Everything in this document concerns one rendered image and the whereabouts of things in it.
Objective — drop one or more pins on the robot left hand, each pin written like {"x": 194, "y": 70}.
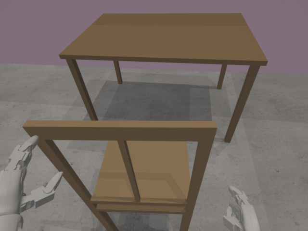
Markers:
{"x": 12, "y": 182}

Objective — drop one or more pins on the chair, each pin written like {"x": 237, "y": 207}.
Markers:
{"x": 145, "y": 168}

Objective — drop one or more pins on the left robot forearm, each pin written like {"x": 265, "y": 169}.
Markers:
{"x": 11, "y": 222}

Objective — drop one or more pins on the table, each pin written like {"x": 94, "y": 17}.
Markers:
{"x": 195, "y": 38}

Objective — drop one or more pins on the robot right hand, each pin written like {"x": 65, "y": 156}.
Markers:
{"x": 246, "y": 217}

